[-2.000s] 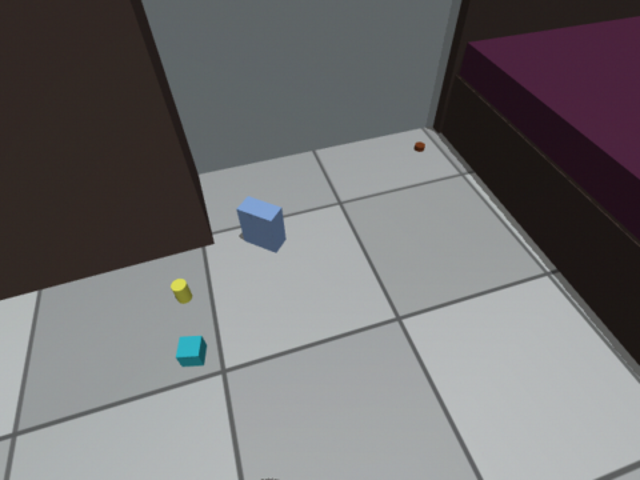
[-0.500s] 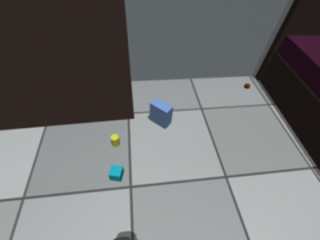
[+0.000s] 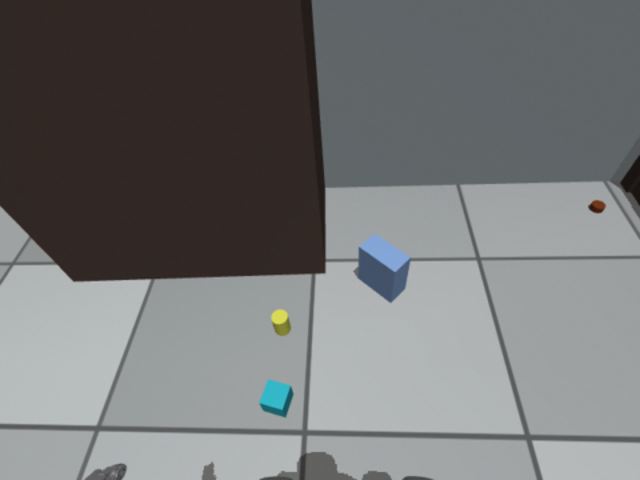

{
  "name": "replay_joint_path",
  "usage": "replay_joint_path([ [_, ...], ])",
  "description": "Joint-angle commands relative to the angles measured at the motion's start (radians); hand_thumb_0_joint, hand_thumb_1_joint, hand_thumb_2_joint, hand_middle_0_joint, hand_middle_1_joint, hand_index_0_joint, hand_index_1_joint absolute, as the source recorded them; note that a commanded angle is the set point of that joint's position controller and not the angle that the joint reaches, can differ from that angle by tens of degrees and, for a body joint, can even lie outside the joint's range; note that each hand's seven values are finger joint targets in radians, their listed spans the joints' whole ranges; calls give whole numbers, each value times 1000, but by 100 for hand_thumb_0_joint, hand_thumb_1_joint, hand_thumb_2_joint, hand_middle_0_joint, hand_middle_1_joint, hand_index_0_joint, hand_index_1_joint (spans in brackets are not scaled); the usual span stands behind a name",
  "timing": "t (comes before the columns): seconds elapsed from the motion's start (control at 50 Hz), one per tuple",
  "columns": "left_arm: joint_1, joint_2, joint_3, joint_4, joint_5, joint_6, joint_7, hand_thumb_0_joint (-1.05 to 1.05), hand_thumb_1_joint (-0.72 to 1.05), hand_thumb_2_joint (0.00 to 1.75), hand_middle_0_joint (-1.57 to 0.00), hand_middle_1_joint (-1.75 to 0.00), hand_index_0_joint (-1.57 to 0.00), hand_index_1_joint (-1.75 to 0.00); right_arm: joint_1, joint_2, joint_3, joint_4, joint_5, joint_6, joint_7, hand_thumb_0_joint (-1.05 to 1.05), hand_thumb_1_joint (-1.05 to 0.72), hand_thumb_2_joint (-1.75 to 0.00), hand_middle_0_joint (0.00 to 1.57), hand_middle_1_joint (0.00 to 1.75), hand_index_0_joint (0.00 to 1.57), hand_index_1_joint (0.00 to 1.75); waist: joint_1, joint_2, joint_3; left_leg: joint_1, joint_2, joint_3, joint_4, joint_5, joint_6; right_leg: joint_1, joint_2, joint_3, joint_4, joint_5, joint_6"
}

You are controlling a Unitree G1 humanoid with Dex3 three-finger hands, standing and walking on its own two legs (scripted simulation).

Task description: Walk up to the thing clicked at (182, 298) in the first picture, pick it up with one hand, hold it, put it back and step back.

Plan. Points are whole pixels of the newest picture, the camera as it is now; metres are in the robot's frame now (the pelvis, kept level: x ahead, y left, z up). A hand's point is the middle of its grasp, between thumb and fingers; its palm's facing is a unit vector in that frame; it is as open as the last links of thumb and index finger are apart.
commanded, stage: walk up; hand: left
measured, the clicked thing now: (281, 322) +0.71 +0.20 -0.72
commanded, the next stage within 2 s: none
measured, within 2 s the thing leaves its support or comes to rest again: neither
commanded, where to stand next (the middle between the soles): +0.33 +0.00 m, yaw +4 degrees
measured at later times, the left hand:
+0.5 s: hand (145, 466) +0.18 +0.29 -0.15, palm faces +0.02 -0.95 -0.30, open 7.4 cm
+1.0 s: hand (195, 358) +0.32 +0.23 -0.11, palm faces +0.03 -0.91 -0.42, open 7.4 cm
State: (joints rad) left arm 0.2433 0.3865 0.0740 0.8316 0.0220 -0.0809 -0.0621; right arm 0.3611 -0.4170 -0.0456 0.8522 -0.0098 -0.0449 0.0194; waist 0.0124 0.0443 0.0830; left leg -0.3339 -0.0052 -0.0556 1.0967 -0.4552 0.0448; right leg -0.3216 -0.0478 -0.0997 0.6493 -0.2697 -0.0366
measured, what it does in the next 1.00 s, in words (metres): walks ahead: left foot, then right foot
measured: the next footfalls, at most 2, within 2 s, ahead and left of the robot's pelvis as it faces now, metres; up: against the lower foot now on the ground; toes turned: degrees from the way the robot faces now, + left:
left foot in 0.30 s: +0.25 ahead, +0.13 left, +0.00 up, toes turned +7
right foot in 0.76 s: +0.36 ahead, -0.14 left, +0.00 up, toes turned +3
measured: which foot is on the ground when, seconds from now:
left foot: up 0.00-0.28, down 0.30-0.78, up 0.80-1.00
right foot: down 0.00-0.34, up 0.36-0.74, down 0.76-1.00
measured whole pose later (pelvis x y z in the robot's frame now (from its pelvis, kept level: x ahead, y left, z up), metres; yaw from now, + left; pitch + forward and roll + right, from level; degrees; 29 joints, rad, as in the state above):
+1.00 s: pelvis +0.26 -0.04 +0.01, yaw +5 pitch -2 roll +1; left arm 0.25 0.36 0.01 0.84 0.02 -0.06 -0.02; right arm 0.28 -0.42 -0.03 0.88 -0.01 -0.01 0.01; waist 0.02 0.06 0.10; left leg -0.43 0.04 -0.01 0.91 -0.43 0.01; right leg -0.32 -0.05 -0.06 0.58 -0.23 -0.03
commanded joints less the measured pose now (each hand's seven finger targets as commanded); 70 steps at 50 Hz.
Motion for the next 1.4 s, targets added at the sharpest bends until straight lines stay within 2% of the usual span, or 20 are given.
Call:
replay_joint_path([
  [0.0, 58, 262, 67, -64, -18, -26, 25, 0, 90, 90, -20, -30, -20, -30, 63, -188, -58, -65, 14, -37, 6, 0, -90, -90, 20, 30, 20, 30, 4, -181, 22, -228, 55, -48, 0, 105, 3, 133, -233, 309, -389, 63, -143],
  [0.18, 127, 282, 64, -111, 0, -17, 19, 0, 90, 90, -20, -30, -20, -30, -110, -152, -68, -133, 3, -35, 36, 0, -90, -90, 20, 30, 20, 30, 51, -198, -25, -84, 59, 92, -412, 263, -35, 114, -220, 116, -316, 179, -177],
  [0.26, 92, 265, 49, -131, -2, 0, 17, 0, 90, 90, -20, -30, -20, -30, 2, -184, -88, -90, -3, -50, 25, 0, -90, -90, 20, 30, 20, 30, -44, -75, -86, 218, 22, 123, -538, 288, -4, -25, -203, 76, -113, 107, -137],
  [0.28, 132, 221, 33, -129, -4, 3, 19, 0, 90, 90, -20, -30, -20, -30, 87, -226, -104, -62, -7, -57, 15, 0, -90, -90, 20, 30, 20, 30, -80, 54, -147, 364, 23, 69, -573, 212, 25, -84, -144, 24, 98, 132, -105],
  [0.32, 230, 158, 16, -116, -14, 19, 22, 0, 90, 90, -20, -30, -20, -30, 124, -345, -127, -107, -16, -64, -8, 0, -90, -90, 20, 30, 20, 30, -67, 230, -172, 468, 398, -622, -800, -98, 159, -380, 54, 49, 488, -262, -17],
  [0.34, 210, 277, 44, -97, -8, 33, 36, 0, 90, 90, -20, -30, -20, -30, 82, -357, -136, -118, 17, -57, -6, 0, -90, -90, 20, 30, 20, 30, -78, 130, -161, 398, 450, -667, -821, -129, 245, -354, -18, 131, 548, -285, -25],
  [0.44, 216, 235, 42, -42, -19, 43, 22, 0, 90, 90, -20, -30, -20, -30, -5, -250, -83, -122, 18, -73, -10, 0, -90, -90, 20, 30, 20, 30, -7, 66, 7, 91, 259, -171, -816, 320, 113, -205, -66, 162, 439, -71, -3],
  [0.56, 151, 218, 48, -54, -7, 45, -4, 0, 90, 90, -20, -30, -20, -30, -36, -269, -89, -143, 3, -73, 0, 0, -90, -90, 20, 30, 20, 30, -18, 148, 36, 40, 229, -98, -881, 51, 173, -193, -78, 97, 226, 22, 42],
  [0.66, 103, 182, 39, -34, -7, 21, 18, 0, 90, 90, -20, -30, -20, -30, -53, -249, -75, -134, 1, -44, -6, 0, -90, -90, 20, 30, 20, 30, -9, 111, -4, -17, 227, -46, -710, 342, 164, -4, -22, 46, 24, 60, 35],
  [0.72, 167, 197, 38, 3, -2, -2, 43, 0, 90, 90, -20, -30, -20, -30, -54, -169, -43, -135, 17, -23, -12, 0, -90, -90, 20, 30, 20, 30, 37, -36, -99, -24, 136, 39, -434, 398, 78, 203, 17, 48, -195, 166, 1],
  [0.74, 189, 264, 56, -1, 7, -13, 52, 0, 90, 90, -20, -30, -20, -30, 1, -108, -22, -136, 24, -23, -14, 0, -90, -90, 20, 30, 20, 30, 40, -229, -166, -98, 66, 90, -241, 209, 27, 301, -156, 267, -263, 239, -39],
  [0.76, 156, 312, 62, -30, 2, -16, 54, 0, 90, 90, -20, -30, -20, -30, 47, -76, -3, -134, 17, -15, -15, 0, -90, -90, 20, 30, 20, 30, 10, -313, -150, -233, -15, 86, -144, -82, -11, 319, -324, 536, -318, 194, -118],
  [0.8, 123, 337, 68, -31, -14, 1, 54, 0, 90, 90, -20, -30, -20, -30, 21, -205, -44, -93, 4, -1, -34, 0, -90, -90, 20, 30, 20, 30, 34, -253, -99, -239, 37, 28, -35, -141, -6, 230, -370, 580, -306, 125, -250],
  [0.88, 58, 276, 34, -36, -11, 7, 64, 0, 90, 90, -20, -30, -20, -30, 6, -185, -43, -42, 12, 11, -21, 0, -90, -90, 20, 30, 20, 30, 7, -251, -73, -186, 51, 17, -103, 2, -21, 138, -212, 302, -293, 149, -161],
  [1.0, 28, 259, 24, -34, -7, 12, 70, 0, 90, 90, -20, -30, -20, -30, -58, -147, -31, -1, -1, 21, -18, 0, -90, -90, 20, 30, 20, 30, 16, -234, -95, -55, 49, 55, -328, 77, -40, 91, -211, 222, -247, 308, -157],
  [1.1, -71, 233, -1, -29, -23, 32, 68, 0, 90, 90, -20, -30, -20, -30, -43, -148, -39, 56, -9, 14, -24, 0, -90, -90, 20, 30, 20, 30, -41, -140, -102, 177, 29, 72, -560, 254, -11, -79, -202, 195, -135, 156, -101],
  [1.14, -28, 164, -25, -19, -33, 40, 67, 0, 90, 90, -20, -30, -20, -30, -119, -223, -48, 34, -23, 2, -28, 0, -90, -90, 20, 30, 20, 30, 0, 73, -117, 148, 226, -234, -731, 249, 55, -101, -75, 120, -16, -2, -8],
  [1.18, -16, 207, -14, 55, -29, 51, 72, 0, 90, 90, -20, -30, -20, -30, -250, -245, -43, 28, -3, 8, -18, 0, -90, -90, 20, 30, 20, 30, 27, 119, -65, -75, 281, -268, -765, 36, 144, 86, -1, 83, 27, -201, 6],
  [1.26, -44, 219, -16, 99, -24, 32, 67, 0, 90, 90, -20, -30, -20, -30, -265, -168, -3, 58, 1, 13, -16, 0, -90, -90, 20, 30, 20, 30, 21, 96, -86, -24, 130, -71, -682, 182, 14, 148, -52, 132, -167, 54, -3],
  [1.38, -116, 208, -36, 161, -21, 32, 63, 0, 90, 90, -20, -30, -20, -30, -295, -177, 0, 110, 5, 21, -12, 0, -90, -90, 20, 30, 20, 30, 0, 32, -30, 31, 140, -102, -764, 33, 7, 86, -52, 142, -265, -59, 1],
])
